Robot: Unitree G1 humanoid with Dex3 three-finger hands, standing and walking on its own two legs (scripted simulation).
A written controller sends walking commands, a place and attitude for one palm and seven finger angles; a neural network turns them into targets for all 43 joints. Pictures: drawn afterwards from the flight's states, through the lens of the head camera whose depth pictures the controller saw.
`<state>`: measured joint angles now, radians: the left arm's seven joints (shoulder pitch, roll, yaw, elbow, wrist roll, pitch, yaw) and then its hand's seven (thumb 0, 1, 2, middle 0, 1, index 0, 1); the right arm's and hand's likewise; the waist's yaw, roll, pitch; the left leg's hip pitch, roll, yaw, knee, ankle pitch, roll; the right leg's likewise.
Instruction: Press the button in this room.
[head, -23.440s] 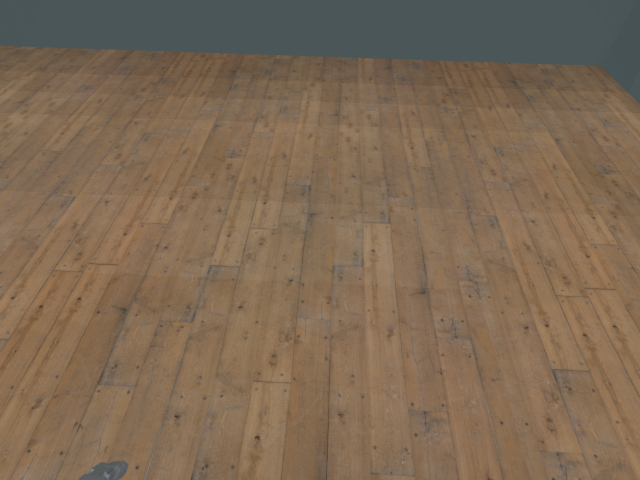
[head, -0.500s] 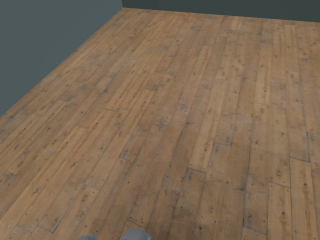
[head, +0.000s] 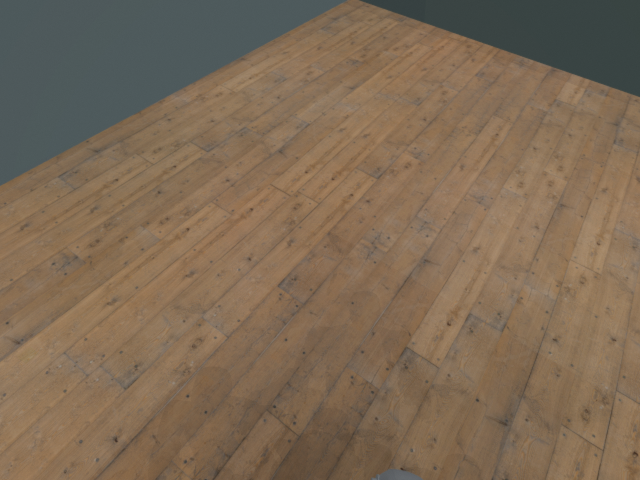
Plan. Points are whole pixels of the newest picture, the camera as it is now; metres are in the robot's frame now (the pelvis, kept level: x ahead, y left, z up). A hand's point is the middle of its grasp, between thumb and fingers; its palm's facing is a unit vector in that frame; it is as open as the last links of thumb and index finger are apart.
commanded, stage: turn or walk to find it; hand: left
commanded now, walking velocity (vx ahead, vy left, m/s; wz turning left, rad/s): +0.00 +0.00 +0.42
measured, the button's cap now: out of the picture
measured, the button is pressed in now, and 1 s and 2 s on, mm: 0 0 0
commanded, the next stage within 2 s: stand and wait in 1.18 s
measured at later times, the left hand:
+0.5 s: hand out of the picture +0.02 +0.16 -0.15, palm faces +0.24 -0.94 -0.26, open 7.4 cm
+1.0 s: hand out of the picture -0.01 +0.19 -0.16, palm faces +0.45 -0.85 -0.28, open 7.4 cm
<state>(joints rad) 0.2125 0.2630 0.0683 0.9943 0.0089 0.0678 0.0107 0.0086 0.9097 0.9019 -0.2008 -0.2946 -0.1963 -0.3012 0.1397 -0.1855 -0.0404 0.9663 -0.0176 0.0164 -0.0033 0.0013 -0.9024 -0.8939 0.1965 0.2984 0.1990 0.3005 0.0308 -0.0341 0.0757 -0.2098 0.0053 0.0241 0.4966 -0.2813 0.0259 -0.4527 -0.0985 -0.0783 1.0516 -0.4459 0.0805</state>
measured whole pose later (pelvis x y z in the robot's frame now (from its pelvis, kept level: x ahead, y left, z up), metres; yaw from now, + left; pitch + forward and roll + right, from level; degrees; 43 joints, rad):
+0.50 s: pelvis +0.00 -0.04 +0.00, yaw +14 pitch +0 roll +2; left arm 0.20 0.16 0.03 0.93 0.02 0.01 0.02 0.01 0.90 0.90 -0.21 -0.30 -0.20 -0.30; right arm 0.21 -0.24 -0.09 1.00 -0.02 0.07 0.02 0.00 -0.91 -0.89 0.19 0.30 0.20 0.30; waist -0.01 0.02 0.09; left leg -0.43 0.03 -0.01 1.04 -0.43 -0.07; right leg -0.22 -0.11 -0.20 0.53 -0.31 -0.02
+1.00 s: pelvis +0.00 -0.04 -0.01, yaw +26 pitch +0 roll +1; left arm 0.14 0.23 0.05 0.93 0.00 0.04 0.01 0.01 0.91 0.90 -0.20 -0.29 -0.20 -0.30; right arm 0.16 -0.20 -0.06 0.96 -0.02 0.03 0.00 0.00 -0.90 -0.89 0.20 0.30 0.20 0.30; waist 0.00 0.02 0.08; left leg -0.25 -0.01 -0.05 0.52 -0.27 -0.03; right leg -0.35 -0.06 -0.06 0.75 -0.42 0.08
